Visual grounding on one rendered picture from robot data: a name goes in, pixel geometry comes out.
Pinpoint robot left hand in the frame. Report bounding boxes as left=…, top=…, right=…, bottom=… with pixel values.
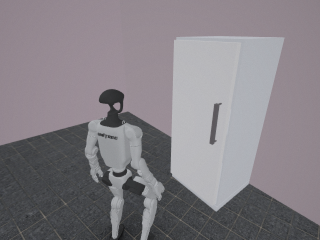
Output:
left=90, top=166, right=104, bottom=183

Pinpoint left robot forearm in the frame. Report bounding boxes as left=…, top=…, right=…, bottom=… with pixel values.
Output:
left=85, top=153, right=99, bottom=170

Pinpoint handle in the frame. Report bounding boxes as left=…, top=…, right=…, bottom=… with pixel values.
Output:
left=209, top=103, right=222, bottom=145

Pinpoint fridge door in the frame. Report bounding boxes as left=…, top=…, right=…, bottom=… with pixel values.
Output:
left=170, top=40, right=241, bottom=206

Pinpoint left robot shin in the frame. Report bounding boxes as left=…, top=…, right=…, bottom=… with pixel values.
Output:
left=110, top=197, right=123, bottom=239

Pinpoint right robot upper arm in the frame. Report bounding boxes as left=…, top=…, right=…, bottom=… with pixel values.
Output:
left=125, top=124, right=144, bottom=170

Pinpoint humanoid robot torso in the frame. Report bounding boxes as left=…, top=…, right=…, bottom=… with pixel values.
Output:
left=96, top=117, right=133, bottom=191

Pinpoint left robot upper arm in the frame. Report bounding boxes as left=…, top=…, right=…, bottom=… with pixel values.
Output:
left=85, top=119, right=103, bottom=156

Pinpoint robot right hand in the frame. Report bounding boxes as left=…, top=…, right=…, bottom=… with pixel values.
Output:
left=150, top=181, right=165, bottom=201

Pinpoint right robot forearm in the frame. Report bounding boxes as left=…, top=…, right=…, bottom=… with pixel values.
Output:
left=137, top=159, right=158, bottom=189

